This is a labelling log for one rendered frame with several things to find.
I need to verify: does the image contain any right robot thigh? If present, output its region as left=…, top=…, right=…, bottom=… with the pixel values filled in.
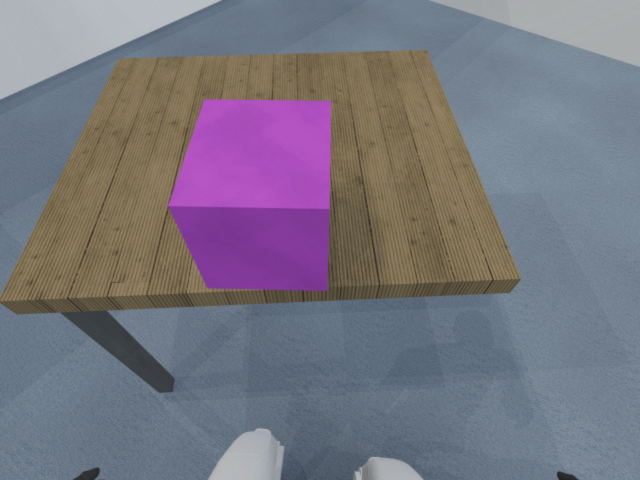
left=353, top=458, right=424, bottom=480

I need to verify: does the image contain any table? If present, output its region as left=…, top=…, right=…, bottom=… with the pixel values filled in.
left=0, top=50, right=521, bottom=393

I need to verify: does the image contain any left robot thigh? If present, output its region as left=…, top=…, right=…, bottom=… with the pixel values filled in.
left=208, top=431, right=284, bottom=480

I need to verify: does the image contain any robot thigh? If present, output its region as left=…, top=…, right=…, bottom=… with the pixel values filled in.
left=208, top=431, right=284, bottom=480
left=353, top=458, right=424, bottom=480

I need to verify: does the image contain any carton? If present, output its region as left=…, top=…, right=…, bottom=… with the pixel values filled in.
left=168, top=99, right=331, bottom=291

